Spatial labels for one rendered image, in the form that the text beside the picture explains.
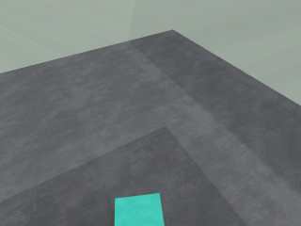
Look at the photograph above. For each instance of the carton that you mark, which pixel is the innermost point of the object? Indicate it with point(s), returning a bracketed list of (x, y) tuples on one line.
[(141, 210)]

